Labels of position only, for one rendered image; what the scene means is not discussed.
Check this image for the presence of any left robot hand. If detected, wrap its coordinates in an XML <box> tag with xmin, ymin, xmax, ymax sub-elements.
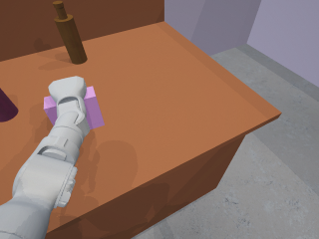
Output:
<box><xmin>48</xmin><ymin>76</ymin><xmax>87</xmax><ymax>103</ymax></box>

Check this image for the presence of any table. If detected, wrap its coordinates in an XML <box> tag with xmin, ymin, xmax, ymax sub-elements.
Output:
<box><xmin>0</xmin><ymin>0</ymin><xmax>282</xmax><ymax>239</ymax></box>

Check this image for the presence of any robot left upper arm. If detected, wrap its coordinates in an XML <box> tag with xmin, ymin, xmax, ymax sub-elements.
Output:
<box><xmin>0</xmin><ymin>154</ymin><xmax>78</xmax><ymax>239</ymax></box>

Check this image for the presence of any sponge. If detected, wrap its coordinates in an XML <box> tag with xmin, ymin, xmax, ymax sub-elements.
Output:
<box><xmin>44</xmin><ymin>86</ymin><xmax>105</xmax><ymax>129</ymax></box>

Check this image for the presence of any left robot forearm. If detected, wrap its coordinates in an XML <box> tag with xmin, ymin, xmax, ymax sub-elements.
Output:
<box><xmin>12</xmin><ymin>94</ymin><xmax>90</xmax><ymax>197</ymax></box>

